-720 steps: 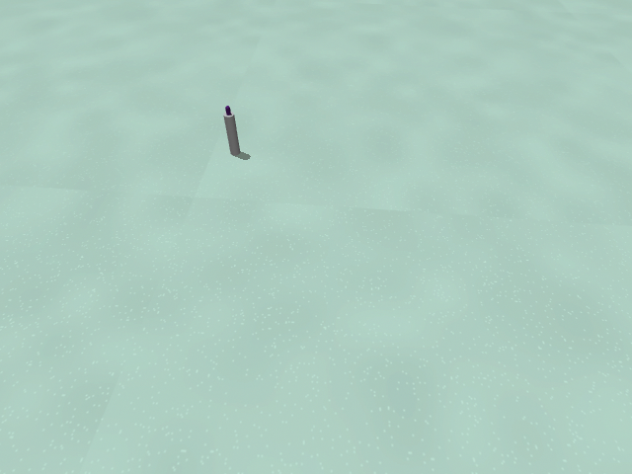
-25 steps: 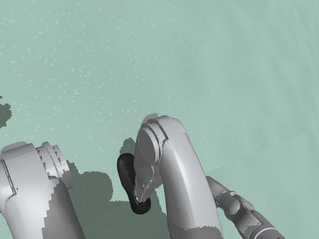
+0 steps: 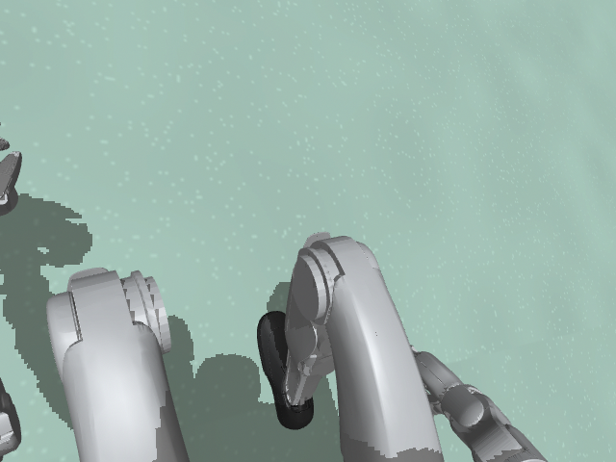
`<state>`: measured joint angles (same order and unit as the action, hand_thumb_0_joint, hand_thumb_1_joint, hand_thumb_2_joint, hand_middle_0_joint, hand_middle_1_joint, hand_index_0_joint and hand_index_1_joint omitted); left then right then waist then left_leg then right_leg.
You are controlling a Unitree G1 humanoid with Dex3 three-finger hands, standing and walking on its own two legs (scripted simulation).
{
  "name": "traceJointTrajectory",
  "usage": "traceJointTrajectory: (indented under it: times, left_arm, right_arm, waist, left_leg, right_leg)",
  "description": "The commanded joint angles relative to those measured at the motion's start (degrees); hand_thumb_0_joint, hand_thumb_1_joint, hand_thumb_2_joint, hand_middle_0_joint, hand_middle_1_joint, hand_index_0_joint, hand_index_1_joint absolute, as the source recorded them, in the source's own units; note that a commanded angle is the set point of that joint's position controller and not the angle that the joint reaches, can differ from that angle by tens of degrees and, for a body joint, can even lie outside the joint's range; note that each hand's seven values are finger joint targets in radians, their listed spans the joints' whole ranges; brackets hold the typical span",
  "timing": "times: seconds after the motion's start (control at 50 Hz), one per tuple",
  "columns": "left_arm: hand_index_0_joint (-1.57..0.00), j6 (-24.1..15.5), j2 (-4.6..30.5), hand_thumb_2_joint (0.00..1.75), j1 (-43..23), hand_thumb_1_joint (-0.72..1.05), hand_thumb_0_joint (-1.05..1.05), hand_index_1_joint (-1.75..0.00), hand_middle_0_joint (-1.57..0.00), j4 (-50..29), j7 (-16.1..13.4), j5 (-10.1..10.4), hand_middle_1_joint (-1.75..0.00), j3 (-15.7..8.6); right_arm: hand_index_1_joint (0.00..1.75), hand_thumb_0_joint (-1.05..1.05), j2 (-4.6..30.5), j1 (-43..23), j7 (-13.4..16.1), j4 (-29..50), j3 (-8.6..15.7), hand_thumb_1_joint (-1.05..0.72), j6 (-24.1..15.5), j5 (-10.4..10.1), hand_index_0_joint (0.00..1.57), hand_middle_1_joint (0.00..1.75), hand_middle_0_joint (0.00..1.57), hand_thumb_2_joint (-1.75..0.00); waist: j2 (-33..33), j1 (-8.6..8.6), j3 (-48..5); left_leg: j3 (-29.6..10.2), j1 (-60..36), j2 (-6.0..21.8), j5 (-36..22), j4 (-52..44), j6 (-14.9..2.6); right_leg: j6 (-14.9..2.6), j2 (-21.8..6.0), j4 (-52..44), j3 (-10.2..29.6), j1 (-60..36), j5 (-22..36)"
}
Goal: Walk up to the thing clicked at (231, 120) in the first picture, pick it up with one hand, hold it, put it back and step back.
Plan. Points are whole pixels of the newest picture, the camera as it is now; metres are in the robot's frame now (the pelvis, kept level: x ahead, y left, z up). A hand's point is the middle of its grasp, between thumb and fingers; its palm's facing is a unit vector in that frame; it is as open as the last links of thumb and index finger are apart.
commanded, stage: settle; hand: left
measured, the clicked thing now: out of the picture +0.44 +0.29 -0.10
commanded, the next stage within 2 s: lift in 1.32 s
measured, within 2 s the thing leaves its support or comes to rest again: neither
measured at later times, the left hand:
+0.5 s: hand out of the picture +0.44 +0.29 -0.01, palm faces +0.23 -0.97 -0.06, open 7.0 cm
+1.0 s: hand out of the picture +0.44 +0.28 +0.04, palm faces +0.24 -0.97 -0.05, open 7.0 cm
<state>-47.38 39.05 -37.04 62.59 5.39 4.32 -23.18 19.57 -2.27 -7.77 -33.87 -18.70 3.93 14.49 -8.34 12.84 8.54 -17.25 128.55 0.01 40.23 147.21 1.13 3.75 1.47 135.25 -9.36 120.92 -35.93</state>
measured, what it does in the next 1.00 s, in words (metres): rises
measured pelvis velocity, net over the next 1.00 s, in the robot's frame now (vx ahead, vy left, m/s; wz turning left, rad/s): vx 0.01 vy -0.02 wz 0.13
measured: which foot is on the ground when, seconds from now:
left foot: down 0.00-1.00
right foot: down 0.00-1.00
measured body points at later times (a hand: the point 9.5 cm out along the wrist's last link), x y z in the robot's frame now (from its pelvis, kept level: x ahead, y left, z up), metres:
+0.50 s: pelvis +0.01 -0.01 +0.03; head +0.21 +0.09 +0.43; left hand +0.42 +0.34 +0.00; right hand +0.16 -0.26 -0.07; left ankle +0.08 +0.13 -0.27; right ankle +0.13 -0.13 -0.27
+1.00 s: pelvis +0.01 -0.02 +0.06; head +0.21 +0.06 +0.46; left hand +0.42 +0.33 +0.04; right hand +0.17 -0.27 -0.05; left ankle +0.08 +0.13 -0.27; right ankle +0.13 -0.13 -0.27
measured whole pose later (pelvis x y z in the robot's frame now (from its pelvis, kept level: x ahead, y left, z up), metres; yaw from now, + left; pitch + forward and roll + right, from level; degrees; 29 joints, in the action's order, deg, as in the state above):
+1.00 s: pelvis +0.01 -0.02 +0.06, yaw +8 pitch +32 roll -6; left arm -31.0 26.0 -37.3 51.1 12.3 6.2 -23.7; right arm 16.2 6.1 -3.2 -37.5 -3.6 2.7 4.1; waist -0.5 8.1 -5.8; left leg -7.7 123.7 0.8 39.5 131.4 2.0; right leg 1.7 -1.3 127.4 -2.6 120.9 -38.2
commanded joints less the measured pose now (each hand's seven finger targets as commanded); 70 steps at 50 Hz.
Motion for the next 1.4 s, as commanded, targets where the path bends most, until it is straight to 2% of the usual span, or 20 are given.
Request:
traceJointTrajectory:
  times: [0.0, 0.08, 0.1, 0.12, 0.14, 0.2, 0.26, 0.28, 0.3, 0.32, 0.44, 0.46, 0.56, 0.6, 0.66, 0.76, 0.86, 1.04, 1.2, 1.38]
  left_arm:
    - [-1.43, -3.3, 7.9, 1.36, -17.1, 0.49, 0.00, -1.53, -1.42, -18.2, 1.4, 1.8, -1.52, -0.1]
    - [-1.45, 0.0, 7.0, 1.36, -16.5, 0.52, 0.00, -1.54, -1.44, -21.7, 2.1, 2.5, -1.54, -0.8]
    - [-1.45, 0.7, 4.5, 1.38, -18.3, 0.52, 0.00, -1.55, -1.44, -22.9, 2.4, 2.8, -1.54, 1.4]
    - [-1.44, 1.4, 6.1, 1.37, -18.8, 0.49, 0.00, -1.56, -1.44, -23.5, 2.1, 3.1, -1.55, -0.6]
    - [-1.44, 2.0, 4.2, 1.37, -19.2, 0.50, 0.00, -1.55, -1.44, -24.2, 2.3, 3.2, -1.54, 1.0]
    - [-1.43, 3.7, 5.6, 1.35, -19.6, 0.48, 0.00, -1.54, -1.43, -26.5, 2.3, 3.2, -1.54, -0.4]
    - [-1.40, 4.8, 3.6, 1.35, -21.4, 0.52, 0.00, -1.51, -1.39, -27.1, 2.8, 3.0, -1.51, 1.1]
    - [-1.41, 5.2, 4.4, 1.35, -20.5, 0.52, 0.00, -1.52, -1.40, -27.3, 2.9, 3.2, -1.52, -0.3]
    - [-1.42, 5.5, 3.0, 1.35, -21.3, 0.49, 0.00, -1.53, -1.41, -27.3, 3.2, 3.4, -1.53, 0.8]
    - [-1.42, 6.1, 2.8, 1.35, -18.2, 0.51, 0.00, -1.53, -1.41, -25.1, 3.6, 3.5, -1.52, 0.2]
    - [-1.41, 7.8, 2.1, 1.36, -19.8, 0.50, 0.00, -1.53, -1.41, -24.4, 5.0, 4.5, -1.53, -0.7]
    - [-1.42, 7.5, 3.1, 1.36, -21.8, 0.52, 0.00, -1.53, -1.41, -28.0, 5.3, 4.6, -1.53, -1.0]
    - [-1.41, 8.6, 2.9, 1.35, -18.4, 0.51, 0.00, -1.52, -1.40, -25.3, 5.8, 4.5, -1.52, -2.9]
    - [-1.41, 8.5, 3.2, 1.36, -22.0, 0.46, 0.00, -1.53, -1.40, -29.5, 6.0, 4.5, -1.53, -2.7]
    - [-1.40, 9.3, 1.7, 1.35, -21.4, 0.44, 0.00, -1.52, -1.39, -27.4, 6.0, 4.2, -1.52, -2.7]
    - [-1.41, 9.9, 3.0, 1.34, -20.7, 0.41, 0.00, -1.52, -1.40, -27.9, 6.2, 3.9, -1.51, -4.4]
    - [-1.41, 10.4, 0.5, 1.36, -21.4, 0.41, 0.00, -1.52, -1.39, -27.2, 6.3, 3.8, -1.52, -3.2]
    - [-1.37, 10.2, 0.8, 1.34, -24.3, 0.39, 0.00, -1.49, -1.35, -27.5, 6.8, 4.1, -1.49, -2.8]
    - [-1.36, 10.1, -0.4, 1.34, -24.3, 0.37, 0.00, -1.48, -1.34, -26.8, 6.6, 4.0, -1.49, -2.8]
    - [-1.34, 10.0, -0.9, 1.34, -23.3, 0.37, 0.00, -1.46, -1.32, -24.8, 6.4, 3.3, -1.46, -3.3]
  right_arm:
    - [0.30, 0.00, 17.3, 6.5, 0.9, 1.2, 8.7, -0.88, 0.2, -1.6, 0.20, 0.30, 0.20, -0.90]
    - [0.30, 0.00, 16.5, 7.9, 1.4, 1.5, 11.2, -0.88, 0.4, -3.8, 0.20, 0.30, 0.20, -0.90]
    - [0.30, 0.00, 15.9, 8.0, 1.5, 1.2, 11.6, -0.88, 0.3, -4.1, 0.20, 0.30, 0.20, -0.90]
    - [0.30, 0.00, 15.8, 8.9, 1.7, 1.1, 12.2, -0.87, 0.3, -4.7, 0.20, 0.30, 0.20, -0.90]
    - [0.30, 0.00, 15.1, 9.3, 1.8, 0.9, 12.5, -0.87, 0.4, -5.0, 0.20, 0.30, 0.20, -0.90]
    - [0.30, 0.00, 14.2, 10.3, 2.3, 0.7, 13.9, -0.87, 0.4, -6.2, 0.20, 0.30, 0.20, -0.90]
    - [0.30, 0.00, 13.4, 11.1, 2.8, 0.2, 14.9, -0.87, 0.4, -7.0, 0.20, 0.30, 0.20, -0.89]
    - [0.30, 0.00, 13.4, 11.3, 3.0, 0.1, 15.4, -0.87, 0.4, -7.4, 0.20, 0.30, 0.20, -0.90]
    - [0.30, 0.00, 13.0, 11.8, 3.0, 0.2, 15.6, -0.87, 0.4, -7.5, 0.20, 0.30, 0.20, -0.90]
    - [0.30, 0.00, 13.0, 11.8, 3.2, 0.2, 15.9, -0.87, 0.4, -7.9, 0.20, 0.30, 0.20, -0.89]
    - [0.30, 0.00, 11.5, 13.1, 3.8, 0.0, 16.7, -0.88, -0.2, -9.2, 0.20, 0.30, 0.20, -0.90]
    - [0.30, 0.00, 11.9, 13.0, 4.0, 0.2, 17.3, -0.87, -0.3, -9.2, 0.20, 0.30, 0.20, -0.90]
    - [0.30, 0.00, 10.6, 14.3, 4.4, -0.2, 17.7, -0.88, -0.6, -9.6, 0.20, 0.30, 0.20, -0.90]
    - [0.30, 0.00, 10.3, 14.3, 4.6, 0.0, 18.1, -0.88, -0.8, -9.6, 0.20, 0.30, 0.20, -0.90]
    - [0.30, 0.00, 9.7, 14.9, 4.7, -0.5, 18.3, -0.88, -1.1, -9.7, 0.20, 0.30, 0.20, -0.90]
    - [0.30, 0.00, 9.6, 15.5, 5.0, -0.4, 19.0, -0.88, -1.3, -10.0, 0.20, 0.30, 0.20, -0.90]
    - [0.30, 0.00, 9.2, 15.1, 5.2, -0.5, 19.4, -0.88, -1.8, -10.2, 0.20, 0.30, 0.20, -0.90]
    - [0.30, 0.00, 8.6, 15.4, 5.5, -0.8, 20.0, -0.88, -3.1, -10.6, 0.20, 0.30, 0.20, -0.90]
    - [0.30, 0.00, 8.1, 16.1, 5.7, -1.2, 20.1, -0.88, -3.7, -10.6, 0.20, 0.30, 0.20, -0.90]
    - [0.30, 0.00, 8.0, 16.3, 5.6, -1.3, 20.5, -0.88, -3.9, -10.7, 0.20, 0.30, 0.20, -0.89]
  waist:
    - [29.2, 1.37, -39.6]
    - [29.9, -0.35, -41.9]
    - [30.0, -0.01, -42.8]
    - [28.8, -0.59, -44.1]
    - [28.5, -0.48, -44.7]
    - [28.2, -1.95, -46.5]
    - [27.4, -1.50, -46.5]
    - [26.9, -2.19, -46.3]
    - [26.2, -1.52, -47.5]
    - [25.0, -1.97, -46.6]
    - [22.4, -2.96, -50.9]
    - [23.3, -3.43, -51.0]
    - [21.8, -4.55, -52.9]
    - [22.0, -4.89, -54.8]
    - [20.7, -4.35, -53.9]
    - [20.7, -5.51, -55.9]
    - [20.9, -5.08, -53.9]
    - [19.5, -5.24, -54.0]
    - [20.6, -5.58, -55.1]
    - [19.1, -5.51, -54.8]
  left_leg:
    - [6.9, -24.9, 2.0, -5.1, -21.3, -0.42]
    - [7.2, -26.9, 1.8, -3.9, -23.8, -0.52]
    - [7.9, -27.0, 1.6, -4.6, -23.8, -0.57]
    - [8.5, -25.8, 1.3, -4.0, -23.5, -0.96]
    - [8.9, -25.6, 1.1, -5.3, -23.6, -0.94]
    - [9.8, -26.0, 1.0, -4.8, -24.3, -1.27]
    - [10.2, -26.4, 0.9, -5.0, -25.3, -1.36]
    - [10.2, -26.5, 0.8, -4.1, -26.1, -1.46]
    - [10.5, -26.4, 0.7, -4.4, -26.0, -1.51]
    - [10.5, -26.0, 0.7, -3.5, -26.6, -1.71]
    - [12.0, -27.4, 0.3, -6.1, -27.3, -1.98]
    - [12.2, -27.2, 0.3, -6.2, -27.7, -1.98]
    - [13.3, -28.9, 0.3, -9.5, -28.0, -2.04]
    - [13.6, -28.9, 0.3, -10.9, -28.0, -2.15]
    - [14.1, -28.3, 0.4, -10.7, -28.5, -2.30]
    - [14.1, -30.2, 0.4, -11.4, -30.0, -2.16]
    - [14.2, -30.3, 0.4, -8.8, -31.6, -2.12]
    - [14.9, -30.3, 0.2, -5.6, -33.1, -2.46]
    - [15.0, -33.4, 0.2, -9.5, -34.0, -2.11]
    - [14.9, -33.8, 0.0, -8.4, -35.4, -2.12]
  right_leg:
    - [-5.33, 1.9, -9.9, -4.6, -15.1, 8.3]
    - [-5.76, 1.5, -10.2, -3.7, -12.1, 6.7]
    - [-5.83, 1.5, -10.7, -3.2, -13.0, 7.5]
    - [-5.77, 1.5, -11.4, -2.8, -14.0, 7.1]
    - [-5.77, 1.4, -11.4, -2.4, -14.6, 8.1]
    - [-5.92, 1.2, -12.6, -1.4, -14.3, 7.1]
    - [-6.05, 0.8, -13.0, -0.7, -13.0, 7.0]
    - [-6.05, 0.7, -13.5, -0.6, -12.8, 5.9]
    - [-5.97, 0.7, -14.0, -0.4, -13.8, 6.1]
    - [-5.84, 0.6, -14.4, -0.4, -13.8, 5.2]
    - [-5.77, 0.2, -15.9, 1.1, -16.4, 6.6]
    - [-5.82, 0.1, -16.1, 1.2, -16.7, 6.7]
    - [-5.61, -0.2, -17.5, 2.5, -19.6, 9.0]
    - [-5.58, -0.3, -17.7, 2.9, -21.0, 10.3]
    - [-5.38, -0.4, -18.8, 3.2, -21.9, 10.1]
    - [-5.65, -0.5, -19.4, 3.4, -22.4, 10.0]
    - [-5.86, -0.6, -20.5, 3.4, -20.7, 7.6]
    - [-5.75, -0.7, -23.0, 4.3, -21.8, 4.5]
    - [-6.00, -1.0, -22.8, 4.5, -21.9, 7.6]
    - [-5.95, -1.2, -23.8, 4.3, -22.1, 6.4]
